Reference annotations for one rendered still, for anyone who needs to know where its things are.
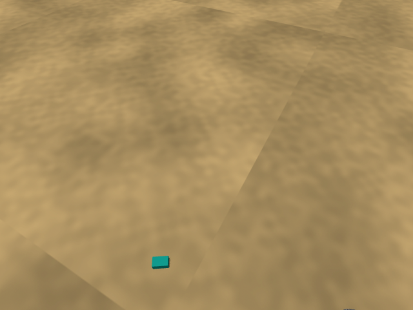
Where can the small box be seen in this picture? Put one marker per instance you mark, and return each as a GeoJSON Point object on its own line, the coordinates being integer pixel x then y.
{"type": "Point", "coordinates": [159, 262]}

